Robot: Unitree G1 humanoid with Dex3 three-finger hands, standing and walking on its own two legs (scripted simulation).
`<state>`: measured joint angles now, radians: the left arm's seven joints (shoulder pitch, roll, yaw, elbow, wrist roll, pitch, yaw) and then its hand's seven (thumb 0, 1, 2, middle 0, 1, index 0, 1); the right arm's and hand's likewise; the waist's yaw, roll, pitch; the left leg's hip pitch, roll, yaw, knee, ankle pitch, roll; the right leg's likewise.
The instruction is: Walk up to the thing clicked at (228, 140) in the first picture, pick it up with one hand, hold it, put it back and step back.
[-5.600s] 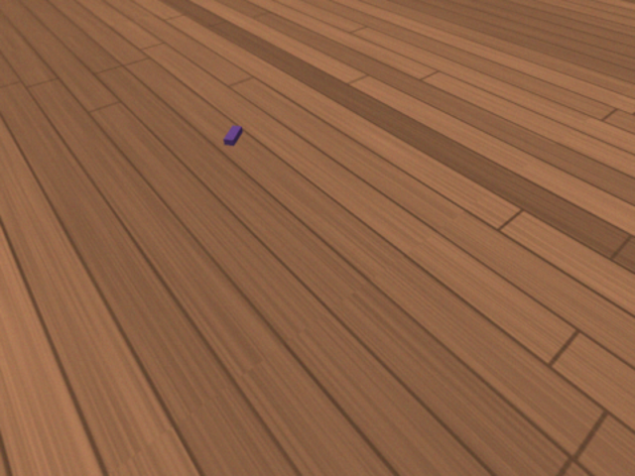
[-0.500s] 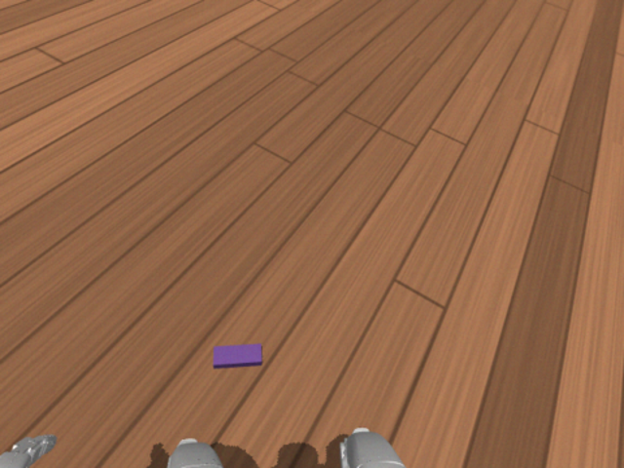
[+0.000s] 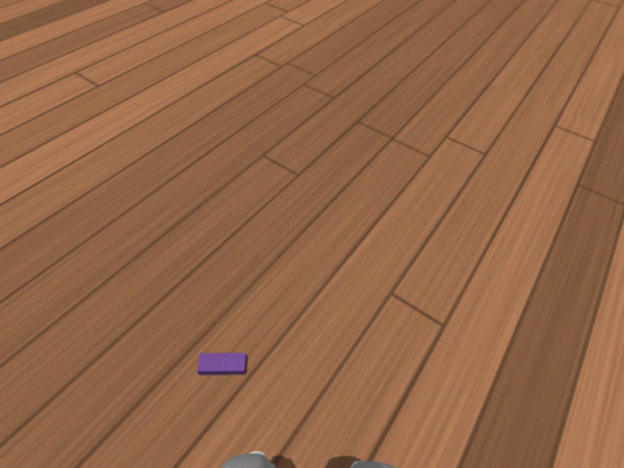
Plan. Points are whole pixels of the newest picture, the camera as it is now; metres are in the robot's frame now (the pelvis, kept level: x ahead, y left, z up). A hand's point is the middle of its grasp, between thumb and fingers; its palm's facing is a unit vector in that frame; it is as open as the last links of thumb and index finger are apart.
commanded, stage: walk up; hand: left
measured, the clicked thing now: (222, 363) +0.48 +0.26 -0.73
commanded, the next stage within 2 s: stand in 1.82 s
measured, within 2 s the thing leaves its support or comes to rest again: neither
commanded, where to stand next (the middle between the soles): +0.11 +0.03 m, yaw +2 degrees
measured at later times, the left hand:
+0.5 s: hand out of the picture +0.03 +0.27 -0.13, palm faces +0.05 -0.90 -0.43, open 7.4 cm
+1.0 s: hand out of the picture +0.07 +0.28 -0.13, palm faces +0.05 -0.94 -0.35, open 7.4 cm
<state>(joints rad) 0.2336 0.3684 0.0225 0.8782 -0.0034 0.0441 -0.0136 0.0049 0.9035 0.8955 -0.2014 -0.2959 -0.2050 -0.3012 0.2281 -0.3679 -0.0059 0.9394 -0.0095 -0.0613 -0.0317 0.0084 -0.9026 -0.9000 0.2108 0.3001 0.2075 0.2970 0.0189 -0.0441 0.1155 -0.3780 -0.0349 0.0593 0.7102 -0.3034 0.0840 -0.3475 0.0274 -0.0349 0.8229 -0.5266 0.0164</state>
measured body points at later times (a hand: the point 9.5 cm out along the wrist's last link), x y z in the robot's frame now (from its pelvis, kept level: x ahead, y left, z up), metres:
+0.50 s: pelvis -0.02 -0.01 +0.02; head +0.02 -0.02 +0.46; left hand +0.03 +0.32 -0.10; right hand +0.09 -0.32 -0.12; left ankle -0.01 +0.13 -0.71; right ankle +0.00 -0.13 -0.71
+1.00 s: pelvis +0.00 +0.01 +0.03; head +0.01 +0.02 +0.48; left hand +0.07 +0.33 -0.10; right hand +0.11 -0.29 -0.10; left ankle -0.01 +0.13 -0.71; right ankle +0.00 -0.13 -0.71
